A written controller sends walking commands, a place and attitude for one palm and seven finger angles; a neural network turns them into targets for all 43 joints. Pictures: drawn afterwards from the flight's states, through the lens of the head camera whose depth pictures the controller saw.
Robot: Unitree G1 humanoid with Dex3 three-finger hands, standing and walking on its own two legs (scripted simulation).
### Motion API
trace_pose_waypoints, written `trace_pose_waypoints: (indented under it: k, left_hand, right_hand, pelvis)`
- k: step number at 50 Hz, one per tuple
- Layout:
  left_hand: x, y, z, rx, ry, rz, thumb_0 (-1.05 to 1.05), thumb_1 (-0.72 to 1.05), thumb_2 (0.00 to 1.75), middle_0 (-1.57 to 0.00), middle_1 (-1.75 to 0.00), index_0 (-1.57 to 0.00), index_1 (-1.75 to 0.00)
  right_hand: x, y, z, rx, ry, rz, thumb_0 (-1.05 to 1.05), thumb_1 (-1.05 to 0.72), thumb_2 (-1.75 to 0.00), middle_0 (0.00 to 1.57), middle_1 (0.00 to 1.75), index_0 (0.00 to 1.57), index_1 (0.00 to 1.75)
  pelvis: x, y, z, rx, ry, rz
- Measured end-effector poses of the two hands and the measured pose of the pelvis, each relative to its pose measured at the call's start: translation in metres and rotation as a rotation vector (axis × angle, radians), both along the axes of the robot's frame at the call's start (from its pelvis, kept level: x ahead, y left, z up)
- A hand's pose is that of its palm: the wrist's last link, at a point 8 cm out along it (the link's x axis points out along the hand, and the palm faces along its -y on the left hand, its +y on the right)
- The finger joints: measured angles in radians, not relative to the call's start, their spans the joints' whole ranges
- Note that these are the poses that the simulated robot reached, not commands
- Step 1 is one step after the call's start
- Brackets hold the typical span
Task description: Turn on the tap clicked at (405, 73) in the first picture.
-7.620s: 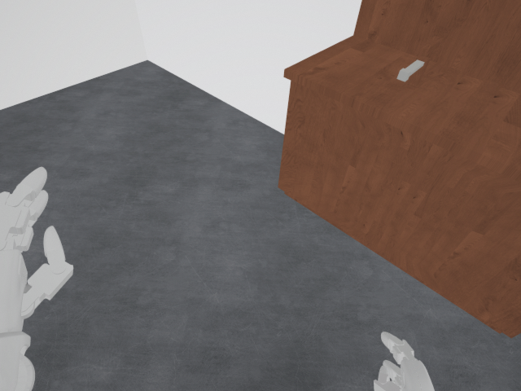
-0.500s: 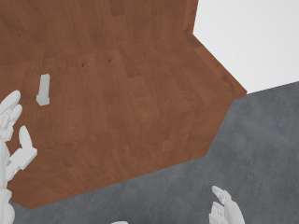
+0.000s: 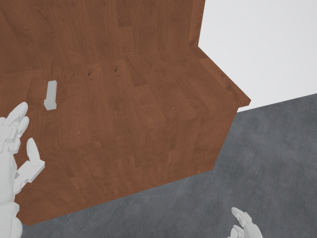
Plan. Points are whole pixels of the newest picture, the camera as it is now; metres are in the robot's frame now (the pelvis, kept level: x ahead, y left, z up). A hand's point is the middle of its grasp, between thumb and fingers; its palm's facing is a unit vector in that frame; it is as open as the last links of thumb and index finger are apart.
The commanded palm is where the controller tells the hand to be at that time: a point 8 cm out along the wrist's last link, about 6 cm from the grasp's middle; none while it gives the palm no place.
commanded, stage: come to a stop and stand still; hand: left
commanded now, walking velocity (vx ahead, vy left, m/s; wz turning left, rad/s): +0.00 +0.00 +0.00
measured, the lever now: (50, 104) +0.49 +0.40 +0.04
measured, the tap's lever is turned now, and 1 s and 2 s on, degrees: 0 0 0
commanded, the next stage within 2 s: look again from close up in 0.10 s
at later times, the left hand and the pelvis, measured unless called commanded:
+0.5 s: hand (28, 151) +0.24 +0.28 +0.15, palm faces +0.31 -0.86 -0.40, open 7.4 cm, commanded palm +0.18 +0.33 +0.18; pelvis +0.02 +0.05 +0.00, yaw +0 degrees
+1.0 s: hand (28, 124) +0.30 +0.31 +0.16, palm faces +0.41 -0.85 -0.34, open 7.4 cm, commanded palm +0.24 +0.34 +0.18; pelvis +0.08 +0.06 -0.01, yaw +0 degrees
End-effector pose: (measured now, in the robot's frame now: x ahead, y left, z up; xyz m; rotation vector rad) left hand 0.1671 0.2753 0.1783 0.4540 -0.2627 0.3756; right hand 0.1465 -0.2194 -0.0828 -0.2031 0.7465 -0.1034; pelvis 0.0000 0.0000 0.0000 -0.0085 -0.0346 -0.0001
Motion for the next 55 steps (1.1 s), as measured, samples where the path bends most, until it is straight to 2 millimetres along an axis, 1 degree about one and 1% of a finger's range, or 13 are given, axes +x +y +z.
trace_pose_waypoints:
  k: [4,10,11,13,15,16,22,25,31,38,41,45,55]
  left_hand:
    - [-0.001,0.003,-0.003,-0.012,0.013,-0.001,0.01,0.89,0.9,-0.21,-0.31,-0.21,-0.3]
    - [0.003,0.015,-0.006,-0.016,0.033,0.01,0.01,0.89,0.9,-0.21,-0.31,-0.21,-0.3]
    - [0.007,0.021,0.001,0.053,0.026,0.007,0.01,0.89,0.9,-0.21,-0.31,-0.21,-0.3]
    - [0.019,0.043,0.017,0.142,-0.053,0.013,0.01,0.88,0.9,-0.21,-0.31,-0.22,-0.3]
    - [0.027,0.061,0.023,0.115,-0.103,0.037,0.01,0.89,0.9,-0.21,-0.31,-0.22,-0.3]
    - [0.029,0.064,0.023,0.091,-0.112,0.038,0.01,0.89,0.9,-0.21,-0.31,-0.22,-0.3]
    - [0.034,0.045,-0.002,0.021,-0.012,-0.092,0.01,0.9,0.9,-0.2,-0.3,-0.21,-0.3]
    - [0.036,0.052,-0.012,0.022,0.02,-0.104,0.01,0.89,0.9,-0.21,-0.31,-0.21,-0.3]
    - [0.044,0.079,-0.003,0.002,-0.064,-0.013,0.01,0.89,0.9,-0.21,-0.31,-0.22,-0.3]
    - [0.063,0.079,-0.001,-0.042,-0.106,-0.022,0.01,0.89,0.9,-0.2,-0.3,-0.21,-0.3]
    - [0.072,0.078,-0.005,-0.035,-0.078,-0.031,0.01,0.89,0.9,-0.2,-0.3,-0.21,-0.3]
    - [0.082,0.08,-0.008,-0.023,-0.058,-0.026,0.01,0.89,0.9,-0.2,-0.31,-0.21,-0.3]
    - [0.1,0.074,-0.003,0.013,-0.097,-0.041,0.01,0.89,0.9,-0.2,-0.31,-0.21,-0.3]
  right_hand:
    - [-0.003,0.006,-0.002,0.004,0.014,0.003,0.01,-0.9,-0.9,0.2,0.3,0.2,0.3]
    - [-0.007,0.009,0.001,-0.014,0.035,-0.005,0.01,-0.9,-0.9,0.2,0.3,0.2,0.3]
    - [-0.007,0.01,0.002,-0.026,0.034,0.009,0.01,-0.9,-0.9,0.2,0.3,0.2,0.3]
    - [-0.008,0.011,0.0,-0.044,0.05,0.045,0.01,-0.9,-0.9,0.2,0.3,0.2,0.3]
    - [-0.009,0.013,0.002,-0.04,0.052,0.05,0.01,-0.9,-0.9,0.2,0.3,0.2,0.3]
    - [-0.008,0.014,0.004,-0.033,0.039,0.043,0.01,-0.9,-0.9,0.2,0.3,0.2,0.3]
    - [0.001,0.027,0.015,-0.022,-0.03,-0.004,0.01,-0.9,-0.9,0.2,0.3,0.2,0.3]
    - [0.011,0.038,0.018,-0.028,-0.035,0.007,0.01,-0.9,-0.9,0.2,0.3,0.2,0.3]
    - [0.045,0.063,0.023,-0.03,-0.052,0.082,0.01,-0.9,-0.9,0.2,0.3,0.2,0.3]
    - [0.087,0.08,0.032,-0.02,-0.12,0.122,0.01,-0.9,-0.9,0.2,0.3,0.21,0.3]
    - [0.099,0.082,0.032,-0.014,-0.132,0.111,0.01,-0.9,-0.9,0.2,0.3,0.21,0.3]
    - [0.107,0.079,0.028,-0.013,-0.121,0.094,0.01,-0.9,-0.9,0.2,0.3,0.21,0.3]
    - [0.105,0.057,0.007,-0.029,-0.044,0.041,0.01,-0.9,-0.9,0.2,0.3,0.2,0.3]
  pelvis:
    - [-0.002,0.003,0.0,-0.006,-0.003,0.003]
    - [0.0,0.01,0.003,-0.011,0.002,0.005]
    - [-0.001,0.009,0.002,-0.009,0.004,0.01]
    - [-0.005,0.009,0.0,-0.013,0.01,0.023]
    - [-0.006,0.014,0.0,-0.015,0.009,0.007]
    - [-0.005,0.018,0.001,-0.013,0.008,-0.004]
    - [0.011,0.042,0.004,-0.001,0.015,-0.02]
    - [0.019,0.047,0.002,0.006,0.011,-0.007]
    - [0.035,0.054,0.003,-0.008,0.011,0.007]
    - [0.052,0.063,0.001,-0.014,0.018,0.003]
    - [0.06,0.064,-0.001,-0.017,0.02,0.002]
    - [0.07,0.063,-0.004,-0.022,0.023,0.003]
    - [0.088,0.061,-0.015,-0.034,0.022,0.013]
